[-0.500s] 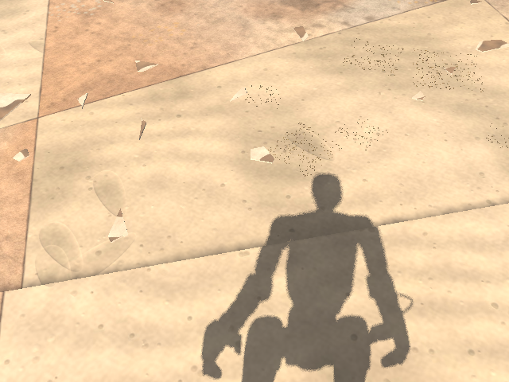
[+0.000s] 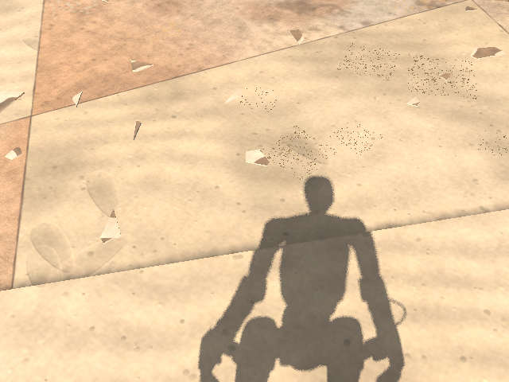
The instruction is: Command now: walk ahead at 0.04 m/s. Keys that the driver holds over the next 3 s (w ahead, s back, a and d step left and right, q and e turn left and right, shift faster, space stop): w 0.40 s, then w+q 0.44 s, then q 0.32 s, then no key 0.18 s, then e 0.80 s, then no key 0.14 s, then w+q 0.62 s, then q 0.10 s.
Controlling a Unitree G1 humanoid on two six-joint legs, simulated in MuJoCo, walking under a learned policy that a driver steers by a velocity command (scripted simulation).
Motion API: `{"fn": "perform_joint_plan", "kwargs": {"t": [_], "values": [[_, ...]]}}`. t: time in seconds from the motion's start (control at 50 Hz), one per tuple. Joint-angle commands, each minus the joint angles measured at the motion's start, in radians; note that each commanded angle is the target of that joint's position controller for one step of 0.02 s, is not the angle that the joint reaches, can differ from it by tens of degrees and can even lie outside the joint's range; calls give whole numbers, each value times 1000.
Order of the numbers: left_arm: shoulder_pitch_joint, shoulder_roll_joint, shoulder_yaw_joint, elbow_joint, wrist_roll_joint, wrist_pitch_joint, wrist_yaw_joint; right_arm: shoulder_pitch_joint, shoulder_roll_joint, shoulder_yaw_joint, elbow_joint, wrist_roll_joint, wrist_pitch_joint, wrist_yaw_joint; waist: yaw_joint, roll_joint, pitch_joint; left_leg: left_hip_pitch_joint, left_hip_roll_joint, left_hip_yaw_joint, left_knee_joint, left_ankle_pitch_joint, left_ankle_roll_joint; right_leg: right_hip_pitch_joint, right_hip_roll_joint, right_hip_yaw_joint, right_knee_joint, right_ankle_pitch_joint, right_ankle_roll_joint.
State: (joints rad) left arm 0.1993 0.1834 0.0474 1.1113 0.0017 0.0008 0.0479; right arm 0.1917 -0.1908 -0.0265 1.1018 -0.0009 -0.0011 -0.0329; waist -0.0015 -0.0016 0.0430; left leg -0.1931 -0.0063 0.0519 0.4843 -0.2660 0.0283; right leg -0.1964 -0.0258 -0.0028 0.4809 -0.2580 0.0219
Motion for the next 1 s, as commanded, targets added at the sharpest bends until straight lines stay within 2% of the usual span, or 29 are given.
{"fn": "perform_joint_plan", "kwargs": {"t": [0.02, 0.06, 0.1, 0.12, 0.16, 0.22, 0.26, 0.3, 0.32, 0.34, 0.36, 0.38, 0.4, 0.44, 0.48, 0.56, 0.58, 0.6, 0.66, 0.78, 0.82, 0.86, 0.88, 0.9, 0.92, 0.94, 0.96, 0.98, 1.0], "values": [[60, 79, 10, -1, 0, -3, 4, 49, -91, -14, -8, 0, -6, -4, 2, 7, -28, -6, 44, -51, -113, 6, 26, -3, 0, -9, -64, 42, -29], [56, 89, 15, -5, -11, -5, 6, 71, -146, -35, -7, 16, -1, -8, -13, 57, 19, -39, 76, -116, -158, -380, 75, -95, 49, -65, 33, -232, -46], [0, 67, 11, -43, -14, -26, 1, 139, -197, -54, -4, 25, -14, -8, -46, 160, 72, -22, 256, -369, -302, -621, 173, -249, 49, -91, 227, -239, -58], [-24, 65, 11, -57, -17, -39, -6, 152, -215, -63, -5, 23, -25, -9, -55, 179, 101, -44, 340, -487, -355, -620, 223, -290, 8, -51, 338, -207, -70], [-43, 83, 21, -75, -30, -59, -20, 140, -193, -61, -20, 9, -54, -5, -45, 145, 111, 10, 396, -547, -372, -506, 249, -425, -55, 19, 515, -276, -91], [-32, 89, 30, -74, -36, -82, -30, 73, -174, -58, -55, 32, -68, 2, -8, 103, 63, 20, 294, -346, -338, -294, 162, -340, -71, -2, 308, -212, -99], [36, 59, 30, -43, -30, -87, -35, 51, -199, -64, -60, 39, -59, 7, 37, 109, 30, -103, 211, -205, -281, -236, 140, -100, -4, -95, 126, -89, -84], [186, 61, 40, 20, -27, -79, -37, 61, -188, -62, -61, 44, -51, 11, 87, 79, 2, -235, 163, -151, -167, -265, 130, 128, 61, -149, 49, 6, -64], [265, 78, 46, 38, -25, -76, -37, 38, -150, -50, -71, 39, -54, 13, 121, 13, -5, -307, 127, -106, -18, -198, 100, 218, 19, -71, 0, -22, -79], [380, 166, 63, 43, -17, -80, -30, 15, -69, -28, -93, 18, -61, 21, 149, -242, -47, -435, 44, 22, 393, -171, 28, 304, -216, 272, -160, -146, -152], [439, 247, 66, 45, -5, -97, -46, 12, -40, -25, -133, 31, -80, 21, 135, -351, -64, -642, -41, -42, 639, -299, 27, 355, -386, 696, -324, -339, -305], [354, 204, 47, 32, 0, -115, -51, -39, -86, -32, -155, 54, -95, 24, 98, -209, 14, -747, 38, -119, 782, -245, 52, 282, -413, 741, -344, -502, -322], [263, 154, 28, -1, -1, -127, -56, -63, -115, -35, -166, 59, -105, 30, 68, -131, 61, -783, 82, -133, 800, -122, 74, 238, -369, 627, -335, -462, -276], [150, 130, 13, -41, -4, -128, -63, -16, -132, -48, -132, 37, -103, 26, 16, -85, 57, -688, 128, -131, 691, 41, 69, 161, -277, 369, -344, -188, -194], [195, 95, 3, -30, 6, -124, -55, -6, -120, -54, -117, 34, -88, 33, 18, -102, 43, -606, 128, -112, 614, 124, 51, 142, -218, 194, -351, 25, -155], [268, 124, 7, -19, 22, -118, -28, -116, -68, -46, -161, 34, -71, 44, 39, -61, 59, -652, 85, -137, 460, 245, 34, 166, -209, 45, -356, 259, -158], [380, -25, -48, -1, 155, -155, -55, -86, 12, -9, -146, -92, -84, 86, 57, -75, 32, -672, 77, -172, 439, 436, 66, 197, -229, 18, -372, 311, -268], [389, -17, -50, 6, 156, -164, -69, -85, -4, -17, -142, -93, -88, 99, 47, -68, 61, -713, 74, -191, 407, 465, 71, 232, -243, -5, -370, 376, -281], [365, 28, -62, -20, 109, -151, -86, -186, -42, -11, -184, -62, -83, 115, 40, -44, 33, -674, 82, -96, 328, 457, 62, 235, -229, -102, -389, 479, -259], [454, 89, -49, 0, 100, -123, -80, -320, -59, -5, -270, -44, -62, 123, 51, -81, 83, -576, 31, 11, 184, 258, 87, 352, -252, -199, -337, 688, -215], [448, 144, -26, -10, 102, -119, -76, -289, -90, -22, -285, -35, -64, 118, 11, -121, 55, -459, -29, 59, 190, 136, 107, 382, -267, -236, -236, 991, -192], [418, 199, -4, -42, 110, -119, -67, -84, -135, -43, -245, -9, -85, 95, -79, -132, -18, -136, -106, 94, 182, 238, 136, 247, -245, -283, 25, 1271, -124], [425, 157, -19, -75, 124, -132, -65, 158, -172, -58, -180, -5, -94, 73, -136, -72, -214, 359, -60, -19, 302, 440, 231, -75, -206, -260, 335, 1140, -29], [427, 78, -61, -162, 133, -149, -97, 427, -233, -72, -117, -17, -90, 52, -204, 114, -496, 890, 201, -494, 181, 521, 453, -497, -66, -159, 697, 375, 90], [239, 152, -24, -188, 57, -132, -138, 614, -231, -73, -36, -55, -81, 52, -274, 41, -506, 863, 331, -720, -19, 749, 460, -550, 61, -35, 1012, -351, 58], [84, 123, -17, -257, 27, -134, -130, 474, -283, -103, -55, -59, -118, 45, -230, -15, -245, 608, 308, -600, -44, 779, 370, -643, 8, 97, 1026, -319, 17], [14, 156, -6, -286, 53, -135, -96, 282, -247, -103, -99, -35, -136, 36, -167, -1, -116, 316, 272, -490, -75, 784, 366, -578, -57, 120, 979, -319, 9], [80, 125, -8, -299, 81, -127, -63, 176, -164, -76, -122, -27, -147, 35, -66, 12, -133, 129, 230, -412, -112, 764, 374, -448, -84, 125, 908, -316, -11], [145, 38, -28, -295, 82, -119, -42, 103, -106, -57, -137, -22, -152, 46, 12, -1, -98, -83, 205, -350, -162, 794, 369, -306, -104, 107, 849, -276, -28]]}}
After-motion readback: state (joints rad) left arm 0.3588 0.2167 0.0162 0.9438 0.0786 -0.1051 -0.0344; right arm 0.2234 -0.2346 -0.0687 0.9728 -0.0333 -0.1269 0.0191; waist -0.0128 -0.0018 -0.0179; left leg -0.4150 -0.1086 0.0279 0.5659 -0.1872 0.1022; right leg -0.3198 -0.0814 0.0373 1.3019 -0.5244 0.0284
